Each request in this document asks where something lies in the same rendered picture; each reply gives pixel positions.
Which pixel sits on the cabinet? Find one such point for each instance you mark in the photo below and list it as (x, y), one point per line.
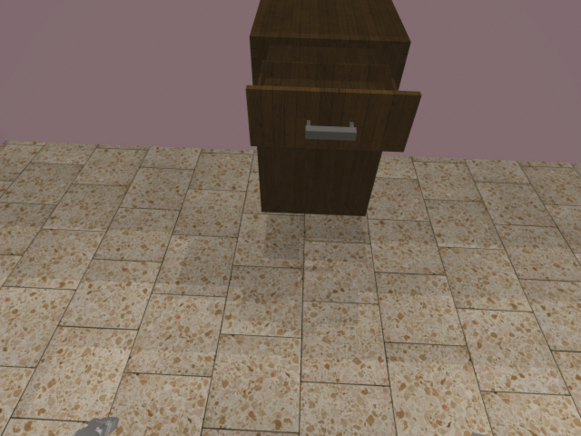
(323, 181)

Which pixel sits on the drawer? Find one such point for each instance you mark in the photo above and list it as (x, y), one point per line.
(329, 94)

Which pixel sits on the robot left hand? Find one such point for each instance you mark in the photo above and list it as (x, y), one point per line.
(96, 427)

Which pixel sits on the handle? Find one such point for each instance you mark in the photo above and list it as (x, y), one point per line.
(330, 132)

